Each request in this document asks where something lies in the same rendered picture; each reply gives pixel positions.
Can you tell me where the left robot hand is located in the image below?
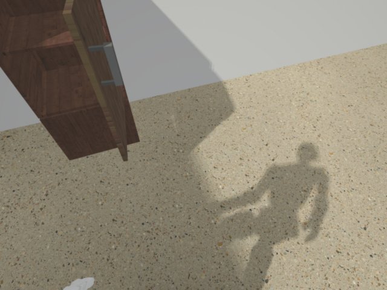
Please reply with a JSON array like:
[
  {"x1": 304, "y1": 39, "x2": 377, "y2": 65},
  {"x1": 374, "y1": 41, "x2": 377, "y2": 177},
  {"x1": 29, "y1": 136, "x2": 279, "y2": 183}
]
[{"x1": 63, "y1": 277, "x2": 94, "y2": 290}]

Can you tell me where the handle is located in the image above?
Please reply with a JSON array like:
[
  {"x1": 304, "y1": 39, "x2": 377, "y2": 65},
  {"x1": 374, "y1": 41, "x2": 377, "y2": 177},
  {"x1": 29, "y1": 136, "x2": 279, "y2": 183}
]
[{"x1": 88, "y1": 42, "x2": 123, "y2": 86}]

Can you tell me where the cupboard door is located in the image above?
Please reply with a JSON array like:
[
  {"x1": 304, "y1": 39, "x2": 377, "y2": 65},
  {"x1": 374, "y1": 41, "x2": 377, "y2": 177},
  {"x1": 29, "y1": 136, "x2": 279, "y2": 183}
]
[{"x1": 62, "y1": 0, "x2": 128, "y2": 161}]

